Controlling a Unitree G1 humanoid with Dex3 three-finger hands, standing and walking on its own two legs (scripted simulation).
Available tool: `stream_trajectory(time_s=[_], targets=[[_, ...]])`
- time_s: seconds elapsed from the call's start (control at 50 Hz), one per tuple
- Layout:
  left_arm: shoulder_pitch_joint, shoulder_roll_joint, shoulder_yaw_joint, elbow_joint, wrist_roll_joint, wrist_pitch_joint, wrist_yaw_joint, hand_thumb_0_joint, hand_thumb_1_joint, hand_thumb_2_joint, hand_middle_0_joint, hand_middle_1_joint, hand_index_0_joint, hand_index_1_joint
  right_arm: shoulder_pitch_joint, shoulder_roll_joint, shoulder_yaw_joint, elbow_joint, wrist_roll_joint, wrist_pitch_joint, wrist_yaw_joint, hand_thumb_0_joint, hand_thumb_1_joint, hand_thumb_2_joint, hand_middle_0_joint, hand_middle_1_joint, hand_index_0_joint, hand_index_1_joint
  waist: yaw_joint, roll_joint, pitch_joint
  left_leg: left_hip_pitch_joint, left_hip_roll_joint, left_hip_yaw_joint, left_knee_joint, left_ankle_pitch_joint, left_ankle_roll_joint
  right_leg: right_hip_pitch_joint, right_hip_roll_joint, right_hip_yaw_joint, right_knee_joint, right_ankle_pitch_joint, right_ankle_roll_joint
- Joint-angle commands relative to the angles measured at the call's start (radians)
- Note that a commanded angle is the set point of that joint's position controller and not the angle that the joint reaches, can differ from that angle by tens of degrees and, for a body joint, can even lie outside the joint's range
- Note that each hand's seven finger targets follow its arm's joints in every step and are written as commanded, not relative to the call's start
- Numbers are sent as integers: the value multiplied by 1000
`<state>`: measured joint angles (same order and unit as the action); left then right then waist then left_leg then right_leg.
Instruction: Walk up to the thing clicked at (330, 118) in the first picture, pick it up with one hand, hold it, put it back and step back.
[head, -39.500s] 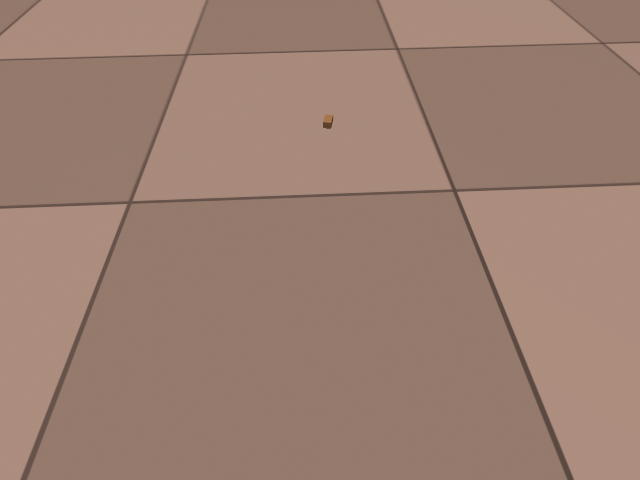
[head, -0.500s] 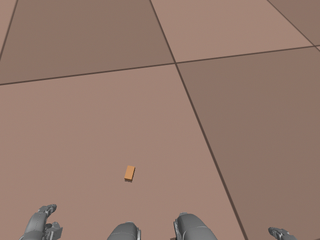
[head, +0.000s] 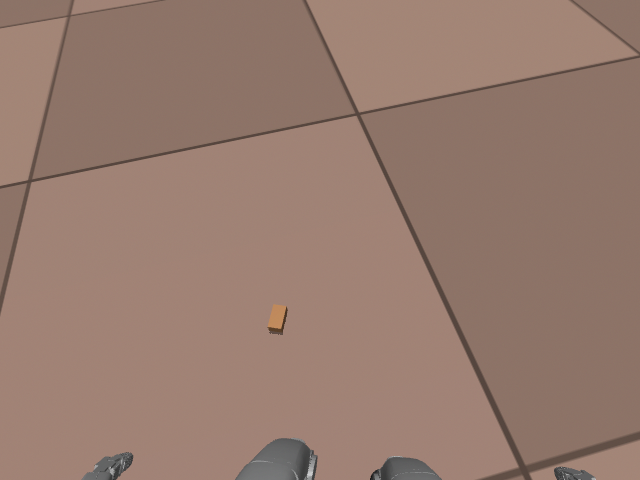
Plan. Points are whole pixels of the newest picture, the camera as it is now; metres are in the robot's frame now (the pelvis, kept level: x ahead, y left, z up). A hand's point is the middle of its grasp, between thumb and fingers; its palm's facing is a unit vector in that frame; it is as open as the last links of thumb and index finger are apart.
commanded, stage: step back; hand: left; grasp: from above
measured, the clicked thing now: (277, 318) +0.61 +0.20 -0.75
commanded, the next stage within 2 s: none
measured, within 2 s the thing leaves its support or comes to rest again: neither
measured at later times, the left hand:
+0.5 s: hand out of the picture -0.08 +0.27 -0.16, palm faces -0.03 -0.92 -0.39, open 7.4 cm
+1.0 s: hand out of the picture -0.21 +0.26 -0.15, palm faces +0.05 -0.92 -0.40, open 7.4 cm
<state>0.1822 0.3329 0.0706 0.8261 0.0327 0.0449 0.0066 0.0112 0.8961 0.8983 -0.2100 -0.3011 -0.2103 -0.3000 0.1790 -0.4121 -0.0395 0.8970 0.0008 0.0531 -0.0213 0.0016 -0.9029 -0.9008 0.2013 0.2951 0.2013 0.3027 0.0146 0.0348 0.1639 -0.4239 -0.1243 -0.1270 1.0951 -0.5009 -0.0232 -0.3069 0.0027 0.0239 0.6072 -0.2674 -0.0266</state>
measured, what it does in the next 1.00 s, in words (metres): walks backwards: left foot, then right foot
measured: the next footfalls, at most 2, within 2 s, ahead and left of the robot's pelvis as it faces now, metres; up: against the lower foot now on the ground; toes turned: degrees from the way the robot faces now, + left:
left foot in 0.14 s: -0.03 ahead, +0.11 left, +0.00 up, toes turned +0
right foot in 0.54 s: -0.18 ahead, -0.14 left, +0.00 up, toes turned +0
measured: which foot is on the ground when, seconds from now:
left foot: up 0.00-0.12, down 0.14-0.56, up 0.58-0.86, down 0.88-1.00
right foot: down 0.00-0.16, up 0.18-0.52, down 0.54-0.90, up 0.92-1.00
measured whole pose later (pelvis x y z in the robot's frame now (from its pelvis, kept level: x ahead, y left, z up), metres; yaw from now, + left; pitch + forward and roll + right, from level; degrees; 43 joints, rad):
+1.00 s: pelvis -0.34 -0.02 -0.01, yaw +3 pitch -3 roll +0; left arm 0.09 0.40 0.07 0.82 0.01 0.08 0.03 0.01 0.90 0.90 -0.21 -0.30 -0.21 -0.30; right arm 0.20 -0.37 -0.03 0.89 -0.04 0.05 0.01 0.00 -0.90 -0.90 0.20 0.30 0.20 0.30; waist -0.02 -0.02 0.18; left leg -0.29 -0.02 -0.03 0.65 -0.31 0.02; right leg -0.49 0.06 0.09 1.10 -0.54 -0.01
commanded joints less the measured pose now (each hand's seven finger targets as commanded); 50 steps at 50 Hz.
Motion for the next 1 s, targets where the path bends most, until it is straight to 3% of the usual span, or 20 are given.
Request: stream_trajectory(time_s=[0.0, 0.08, 0.1, 0.14, 0.16, 0.22, 0.38, 0.5, 0.52, 0.54, 0.56, 0.6, 0.64, 0.78, 0.84, 0.86, 0.88, 0.9, 0.94, 0.98], targets=[[23, 256, 69, -103, -1, -25, 33, 0, 900, 900, -200, -300, -200, -300, -11, -153, -46, -95, -5, -29, -15, 0, -900, -900, 200, 300, 200, 300, 48, -214, -190, -57, 56, 46, -231, -43, 1, 283, -256, 249, -114, 513, -205], [-46, 288, 58, -130, -17, -9, 23, 0, 900, 900, -200, -300, -200, -300, 119, -148, -62, -46, -17, -38, 0, 0, -900, -900, 200, 300, 200, 300, -30, -193, -236, 209, 88, 123, -645, 233, 48, 148, -216, 192, -39, 385, -126], [-37, 261, 46, -135, -17, -4, 20, 0, 900, 900, -200, -300, -200, -300, 106, -175, -75, -55, -31, -42, 2, 0, -900, -900, 200, 300, 200, 300, -29, -112, -225, 270, 153, 10, -685, 308, 75, 30, -162, 163, 5, 238, -69], [-94, 246, 57, -148, -21, -5, 33, 0, 900, 900, -200, -300, -200, -300, 41, -338, -108, -96, -40, -41, 15, 0, -900, -900, 200, 300, 200, 300, -69, 206, -199, 197, 511, -378, -757, 582, 298, -160, 85, 62, 385, -390, 19], [-121, 254, 65, -129, -8, -4, 42, 0, 900, 900, -200, -300, -200, -300, 15, -315, -106, -98, -41, -46, 10, 0, -900, -900, 200, 300, 200, 300, -72, 148, -156, 95, 524, -389, -765, 609, 330, -116, 96, 163, 549, -399, 14], [2, 237, 65, -77, -31, -2, 35, 0, 900, 900, -200, -300, -200, -300, -97, -219, -71, -123, -40, -51, -4, 0, -900, -900, 200, 300, 200, 300, 23, 71, -131, 174, 372, -134, -689, 712, 233, -200, 123, 192, 694, -250, 9], [7, 223, 59, -81, -15, -12, 17, 0, 900, 900, -200, -300, -200, -300, -10, -214, -85, -137, -32, -46, -8, 0, -900, -900, 200, 300, 200, 300, -55, 122, -194, 354, 392, -107, -644, 663, 288, -149, 61, 89, 390, -258, 70], [173, 230, 67, 9, -1, -32, 9, 0, 900, 900, -200, -300, -200, -300, -75, -224, -82, -155, -19, -11, 5, 0, -900, -900, 200, 300, 200, 300, 19, 127, -254, 133, 320, -44, -556, 406, 151, 191, 21, -15, -175, 3, -3], [158, 279, 82, -5, 14, -36, 7, 0, 900, 900, -200, -300, -200, -300, -63, -178, -69, -160, -13, -9, 9, 0, -900, -900, 200, 300, 200, 300, 12, -14, -213, -38, 229, -22, -461, 217, 90, 215, -91, 198, -217, -80, -44], [107, 390, 106, -35, 9, -33, 3, 0, 900, 900, -200, -300, -200, -300, -117, -136, -64, -181, -6, -13, 2, 0, -900, -900, 200, 300, 200, 300, 46, -286, -144, -114, 29, 66, -222, -36, 27, 35, -316, 470, -327, -119, -178], [29, 439, 111, -71, 16, -36, 8, 0, 900, 900, -200, -300, -200, -300, -127, -173, -79, -173, -15, -6, -11, 0, -900, -900, 200, 300, 200, 300, 57, -302, -82, -59, 51, -31, 2, -108, 7, -164, -449, 586, -370, -85, -283], [-107, 337, 81, -108, 2, -44, 22, 0, 900, 900, -200, -300, -200, -300, -36, -187, -82, -128, -5, -6, -6, 0, -900, -900, 200, 300, 200, 300, -34, -125, -57, -30, 11, -91, 144, 24, 15, -175, -301, 316, -264, 115, -206], [-136, 290, 79, -111, 11, -39, 25, 0, 900, 900, -200, -300, -200, -300, 24, -171, -69, -100, 2, -17, -9, 0, -900, -900, 200, 300, 200, 300, -49, -169, -111, -31, -8, -38, 140, 53, 4, -67, -225, 167, -184, 258, -160], [-10, 296, 71, -99, 5, -20, 39, 0, 900, 900, -200, -300, -200, -300, 18, -148, -57, -117, -23, -27, -6, 0, -900, -900, 200, 300, 200, 300, 42, -243, -197, -7, 87, 87, -361, -14, 10, 252, -273, 186, -56, 497, -161], [-56, 294, 51, -111, -13, -4, 30, 0, 900, 900, -200, -300, -200, -300, 123, -164, -75, -67, -29, -31, -1, 0, -900, -900, 200, 300, 200, 300, -21, -189, -226, 207, 102, 112, -656, 288, 49, 107, -216, 139, 28, 348, -84], [-42, 256, 38, -117, -16, 0, 28, 0, 900, 900, -200, -300, -200, -300, 118, -219, -89, -74, -44, -32, 1, 0, -900, -900, 200, 300, 200, 300, -18, -32, -220, 267, 262, -120, -694, 393, 111, -50, -131, 93, 145, 138, -29], [-91, 243, 38, -137, -26, -4, 35, 0, 900, 900, -200, -300, -200, -300, 39, -335, -103, -103, -36, -27, 13, 0, -900, -900, 200, 300, 200, 300, -29, 220, -200, 176, 465, -353, -751, 502, 266, -133, 45, -65, 318, -283, 16], [-148, 271, 60, -125, -13, -3, 45, 0, 900, 900, -200, -300, -200, -300, 32, -353, -110, -112, -44, -32, 15, 0, -900, -900, 200, 300, 200, 300, -76, 208, -170, 48, 533, -464, -794, 520, 360, -96, 50, 74, 534, -422, 23], [-90, 243, 55, -80, -35, 7, 39, 0, 900, 900, -200, -300, -200, -300, -51, -258, -76, -111, -48, -40, 1, 0, -900, -900, 200, 300, 200, 300, -1, 61, -167, 78, 415, -211, -709, 666, 291, -116, 91, 165, 701, -316, 3], [-4, 256, 57, -47, -33, 5, 33, 0, 900, 900, -200, -300, -200, -300, -99, -231, -66, -134, -41, -38, -7, 0, -900, -900, 200, 300, 200, 300, 35, 90, -147, 76, 380, -121, -668, 656, 262, -115, 79, 129, 693, -257, 13]])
